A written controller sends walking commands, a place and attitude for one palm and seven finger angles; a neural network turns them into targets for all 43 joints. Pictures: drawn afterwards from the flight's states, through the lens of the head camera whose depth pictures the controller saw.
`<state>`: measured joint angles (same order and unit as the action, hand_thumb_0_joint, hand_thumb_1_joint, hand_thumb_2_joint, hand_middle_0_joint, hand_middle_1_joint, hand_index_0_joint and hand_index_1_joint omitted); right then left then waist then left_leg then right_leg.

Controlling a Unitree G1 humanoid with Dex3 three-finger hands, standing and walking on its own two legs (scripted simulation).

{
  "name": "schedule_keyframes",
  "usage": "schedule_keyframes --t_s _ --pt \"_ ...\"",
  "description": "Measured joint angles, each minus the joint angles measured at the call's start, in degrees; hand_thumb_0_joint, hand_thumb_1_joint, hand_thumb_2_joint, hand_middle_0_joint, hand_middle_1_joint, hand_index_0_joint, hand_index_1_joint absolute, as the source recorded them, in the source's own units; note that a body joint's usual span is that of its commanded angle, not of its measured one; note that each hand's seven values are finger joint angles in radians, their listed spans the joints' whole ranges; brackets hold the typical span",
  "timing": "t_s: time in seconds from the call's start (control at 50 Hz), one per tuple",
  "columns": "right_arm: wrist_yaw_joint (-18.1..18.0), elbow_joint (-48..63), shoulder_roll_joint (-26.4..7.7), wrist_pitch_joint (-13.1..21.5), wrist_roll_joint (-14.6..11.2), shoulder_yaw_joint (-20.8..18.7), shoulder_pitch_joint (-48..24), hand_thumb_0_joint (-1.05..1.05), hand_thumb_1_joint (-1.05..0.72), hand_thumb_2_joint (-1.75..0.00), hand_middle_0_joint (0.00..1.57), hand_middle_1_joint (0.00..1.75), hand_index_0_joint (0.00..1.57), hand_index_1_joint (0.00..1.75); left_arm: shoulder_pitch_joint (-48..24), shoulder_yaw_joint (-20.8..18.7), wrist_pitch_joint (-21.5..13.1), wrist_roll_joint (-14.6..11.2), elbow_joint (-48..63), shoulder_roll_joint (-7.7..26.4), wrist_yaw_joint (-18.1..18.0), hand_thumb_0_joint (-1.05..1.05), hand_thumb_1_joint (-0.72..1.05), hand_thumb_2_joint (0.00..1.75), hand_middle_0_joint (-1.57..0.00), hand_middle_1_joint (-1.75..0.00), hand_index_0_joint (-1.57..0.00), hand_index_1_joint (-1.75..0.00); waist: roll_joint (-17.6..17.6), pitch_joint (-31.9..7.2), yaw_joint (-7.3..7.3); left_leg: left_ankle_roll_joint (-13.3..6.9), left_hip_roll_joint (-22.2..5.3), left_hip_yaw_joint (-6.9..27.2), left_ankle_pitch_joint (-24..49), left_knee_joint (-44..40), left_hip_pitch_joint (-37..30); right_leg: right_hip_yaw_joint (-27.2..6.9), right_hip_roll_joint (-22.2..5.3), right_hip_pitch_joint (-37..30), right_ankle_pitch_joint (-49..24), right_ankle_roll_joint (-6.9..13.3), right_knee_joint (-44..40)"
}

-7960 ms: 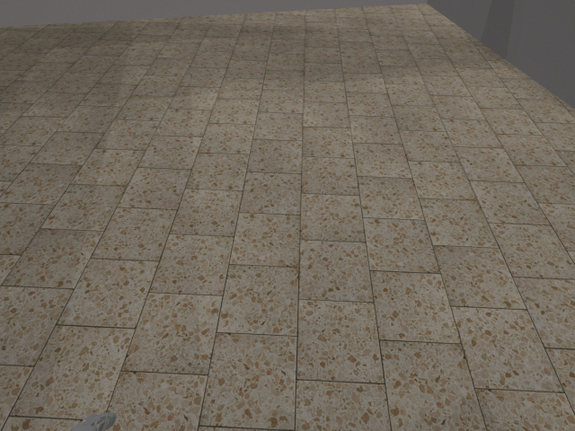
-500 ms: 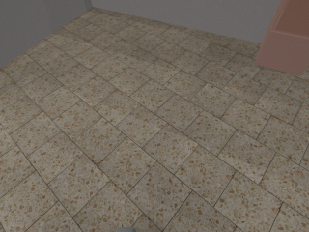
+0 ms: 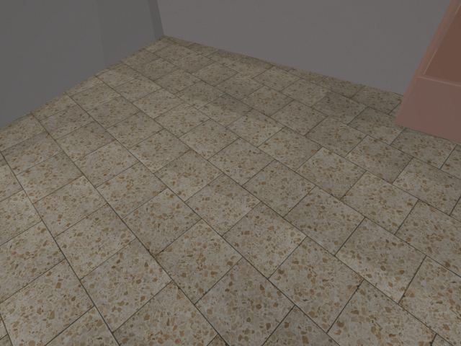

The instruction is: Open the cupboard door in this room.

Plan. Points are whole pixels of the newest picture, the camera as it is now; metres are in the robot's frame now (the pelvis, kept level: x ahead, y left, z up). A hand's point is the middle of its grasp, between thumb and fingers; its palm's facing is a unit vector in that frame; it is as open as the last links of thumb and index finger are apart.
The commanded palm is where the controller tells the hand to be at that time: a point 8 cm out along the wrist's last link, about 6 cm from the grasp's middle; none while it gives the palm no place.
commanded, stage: stand and wait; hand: left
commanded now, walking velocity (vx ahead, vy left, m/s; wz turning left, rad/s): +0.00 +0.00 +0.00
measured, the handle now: out of the picture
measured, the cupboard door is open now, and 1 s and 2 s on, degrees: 0 0 0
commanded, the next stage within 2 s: turn or walk to find it in 0.16 s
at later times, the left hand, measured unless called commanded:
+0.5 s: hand out of the picture -0.02 +0.19 -0.17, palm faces +0.06 -0.98 -0.20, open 7.3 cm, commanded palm none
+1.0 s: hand out of the picture +0.00 +0.22 -0.18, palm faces +0.16 -0.96 -0.23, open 7.3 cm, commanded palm none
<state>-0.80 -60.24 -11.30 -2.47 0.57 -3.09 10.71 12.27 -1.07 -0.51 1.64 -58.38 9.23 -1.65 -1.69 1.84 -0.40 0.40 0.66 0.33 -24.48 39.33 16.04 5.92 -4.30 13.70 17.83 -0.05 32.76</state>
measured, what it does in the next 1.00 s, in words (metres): steps on the spot: left foot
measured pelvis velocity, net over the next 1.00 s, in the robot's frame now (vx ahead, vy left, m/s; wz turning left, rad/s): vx -0.02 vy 0.02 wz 0.14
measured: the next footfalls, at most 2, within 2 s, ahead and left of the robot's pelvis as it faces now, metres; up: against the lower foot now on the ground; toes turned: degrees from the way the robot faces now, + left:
left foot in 0.20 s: +0.02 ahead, +0.14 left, +0.00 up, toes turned +4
right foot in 1.18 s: +0.02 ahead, -0.11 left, +0.00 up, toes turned +12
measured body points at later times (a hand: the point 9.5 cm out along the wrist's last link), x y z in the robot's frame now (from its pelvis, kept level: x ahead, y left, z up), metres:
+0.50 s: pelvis -0.01 +0.02 +0.01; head +0.00 +0.02 +0.46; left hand -0.02 +0.25 -0.15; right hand +0.01 -0.21 -0.15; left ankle -0.02 +0.13 -0.73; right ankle +0.00 -0.12 -0.73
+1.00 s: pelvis -0.02 +0.02 +0.00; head +0.02 +0.03 +0.44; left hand +0.00 +0.27 -0.16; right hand +0.03 -0.21 -0.15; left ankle -0.02 +0.13 -0.73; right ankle -0.03 -0.11 -0.71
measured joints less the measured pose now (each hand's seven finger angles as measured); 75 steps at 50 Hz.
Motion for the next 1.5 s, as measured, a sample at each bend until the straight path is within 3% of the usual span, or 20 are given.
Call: schedule_keyframes --t_s 0.08,0.14,0.18,0.2,0.32,0.44,0.64,0.92,1.04,1.1,1.14,1.16,1.18,1.24,1.3,1.34,1.42,1.5 --pt "-0.06 -1.01 -1.16 -0.43 0.00 -0.49 1.59 0.01 -0.91 -0.90 0.20 0.30 0.20 0.30 -0.10 0.10 0.17 0.23 -0.08 -0.35 0.00 0.00 0.91 0.90 -0.20 -0.30 -0.21 -0.30 0.22 0.29 0.16 0.32 -1.04 -0.90 -2.20 7.35 2.28 0.58 -0.08 -0.90 -1.24 0.16 -2.22" --pt "-0.20 -1.54 -1.21 -0.10 0.01 -0.25 2.55 0.01 -0.91 -0.90 0.20 0.30 0.20 0.30 -0.09 -0.01 0.37 0.17 -0.74 0.04 -0.01 0.00 0.92 0.90 -0.20 -0.30 -0.21 -0.30 0.69 0.61 0.31 0.82 -2.19 -1.96 -0.05 2.37 0.57 1.05 0.03 -0.93 -1.79 -0.12 -2.77" --pt "-0.27 -1.93 -1.08 0.54 0.05 0.16 3.21 0.01 -0.91 -0.90 0.20 0.30 0.19 0.30 0.14 -0.02 0.54 -0.15 -1.46 0.31 -0.01 0.00 0.92 0.90 -0.20 -0.30 -0.21 -0.30 0.75 0.65 0.44 0.98 -2.92 -2.40 5.30 -5.26 -2.20 1.41 0.36 -0.45 -1.48 -0.55 -1.91" --pt "-0.33 -2.24 -0.93 1.00 0.12 0.35 3.54 0.01 -0.91 -0.90 0.20 0.30 0.19 0.30 0.19 -0.03 0.81 -0.39 -1.87 0.44 0.03 0.00 0.92 0.90 -0.20 -0.30 -0.21 -0.30 0.72 0.62 0.60 0.14 -3.14 -2.27 7.19 -7.81 -3.10 1.71 0.50 -0.04 -1.06 -0.84 -1.05" --pt "-0.43 -3.51 2.59 1.71 0.23 1.71 4.36 0.01 -0.91 -0.90 0.20 0.30 0.19 0.30 0.69 -0.26 2.29 -0.82 -3.77 2.06 0.10 0.00 0.91 0.90 -0.20 -0.30 -0.21 -0.30 4.21 0.46 -0.08 -0.62 -1.21 -2.98 8.25 -10.23 -3.93 0.31 -0.88 -0.24 -1.57 -2.03 -2.04" --pt "-0.92 -4.23 2.77 1.72 0.09 1.72 3.50 0.02 -0.93 -0.90 0.20 0.30 0.20 0.30 2.51 0.41 1.07 -0.71 -5.56 1.00 -0.08 0.00 0.91 0.90 -0.20 -0.30 -0.20 -0.30 2.19 0.04 -0.42 -0.43 -1.47 -2.48 9.15 -11.60 -4.67 0.80 -0.34 -1.89 -3.30 -1.60 -5.04" --pt "-0.72 -4.13 2.22 2.46 -0.10 2.00 3.39 0.02 -0.93 -0.90 0.20 0.30 0.20 0.30 4.44 1.09 0.99 -0.74 -7.48 -0.83 -0.14 0.00 0.91 0.90 -0.20 -0.30 -0.20 -0.30 2.01 -0.35 -0.26 -0.34 -1.62 -2.87 10.13 -13.32 -5.77 0.48 -0.08 -2.73 -4.28 -1.51 -6.56" --pt "0.40 0.26 2.46 0.75 0.65 0.68 4.44 0.01 -0.91 -0.90 0.20 0.30 0.20 0.30 1.19 -1.74 2.40 -0.42 -1.56 0.72 -0.05 0.00 0.91 0.90 -0.20 -0.30 -0.21 -0.30 2.90 0.77 0.43 -1.09 0.30 1.09 7.27 -4.29 2.89 3.99 -2.47 3.29 -0.40 -2.00 1.28" --pt "-0.30 2.75 2.24 1.83 0.96 0.39 3.94 0.01 -0.91 -0.90 0.20 0.30 0.20 0.30 -2.81 -2.37 2.82 -0.60 1.28 2.73 -0.19 0.00 0.91 0.90 -0.20 -0.30 -0.20 -0.30 1.80 1.37 2.06 -1.14 1.33 4.40 10.30 -7.71 3.36 -2.08 1.81 8.37 11.02 -2.52 17.26" --pt "-0.40 3.34 1.08 1.51 1.09 0.17 3.75 0.01 -0.91 -0.90 0.20 0.30 0.20 0.30 -5.04 -2.13 2.35 -0.99 3.18 2.74 -0.06 0.00 0.91 0.90 -0.20 -0.30 -0.20 -0.30 0.37 1.21 2.48 -0.35 1.70 6.64 12.32 -10.20 3.11 -3.43 3.41 7.47 11.08 -2.84 14.84" --pt "-0.27 3.71 0.10 1.12 1.07 -0.11 3.73 0.01 -0.91 -0.90 0.20 0.30 0.20 0.30 -6.19 -1.84 1.86 -1.26 4.50 2.57 0.01 0.00 0.91 0.90 -0.20 -0.30 -0.20 -0.30 -0.36 0.97 2.60 0.48 2.18 8.11 13.10 -10.75 3.30 -4.01 3.97 5.03 7.78 -2.92 8.02" --pt "-0.15 3.89 -0.39 0.92 0.94 -0.30 3.82 0.01 -0.91 -0.90 0.20 0.30 0.20 0.30 -6.46 -1.64 1.46 -1.30 5.18 2.53 0.05 0.00 0.91 0.90 -0.20 -0.30 -0.20 -0.30 -0.51 0.71 2.50 0.99 2.58 8.72 13.09 -10.31 3.63 -4.08 3.95 3.01 4.15 -2.96 2.69" --pt "0.03 4.03 -0.98 0.71 0.71 -0.56 3.82 0.01 -0.91 -0.90 0.20 0.30 0.20 0.30 -6.53 -1.49 0.93 -1.16 5.72 2.42 0.01 0.00 0.91 0.90 -0.20 -0.30 -0.20 -0.30 -0.78 0.52 2.21 1.48 2.84 9.14 12.63 -9.08 4.16 -3.62 3.82 1.59 0.30 -1.62 -0.99" --pt "0.33 3.94 -2.53 -0.54 0.78 -1.56 2.98 0.01 -0.91 -0.90 0.20 0.30 0.20 0.30 -5.82 -0.99 0.35 -0.58 6.46 1.62 -0.03 0.00 0.91 0.90 -0.20 -0.30 -0.20 -0.30 -1.34 0.59 2.18 1.29 2.91 6.54 1.53 4.32 8.12 -1.76 3.23 0.47 0.80 2.22 -0.21" --pt "0.77 4.13 -3.92 -1.24 0.95 -2.24 1.98 0.01 -0.91 -0.90 0.20 0.30 0.20 0.30 -4.12 -0.65 0.54 -0.45 6.31 0.89 -0.05 0.00 0.91 0.90 -0.20 -0.30 -0.21 -0.30 -0.96 0.63 2.19 1.65 2.01 3.16 0.65 19.23 12.00 -0.57 1.91 -1.60 0.83 2.89 -2.27" --pt "0.99 4.39 -4.57 -1.28 0.90 -2.38 1.43 0.01 -0.91 -0.90 0.20 0.30 0.20 0.30 -3.09 -0.34 0.56 -0.39 5.93 0.54 0.04 0.00 0.91 0.90 -0.20 -0.30 -0.21 -0.30 -0.81 1.03 2.34 2.37 0.85 2.06 2.31 24.54 13.10 0.50 1.26 -2.63 0.29 2.91 -3.46" --pt "1.14 4.17 -5.02 -1.61 0.79 -2.12 0.54 0.01 -0.91 -0.90 0.20 0.30 0.19 0.30 -0.81 0.00 0.31 -0.27 5.32 0.03 0.13 0.00 0.91 0.90 -0.20 -0.30 -0.21 -0.30 -0.19 1.90 1.87 3.58 -1.04 1.35 3.30 26.61 12.51 2.80 0.24 -3.63 0.12 2.97 -4.33" --pt "1.14 3.61 -4.72 -2.13 0.60 -1.46 -1.15 0.01 -0.91 -0.90 0.20 0.30 0.19 0.30 1.85 0.08 0.25 0.00 4.44 0.06 0.07 0.00 0.91 0.90 -0.20 -0.30 -0.21 -0.30 0.44 2.96 0.60 3.93 -1.97 0.64 1.53 22.62 10.06 4.72 -0.49 -3.60 0.40 2.83 -3.99"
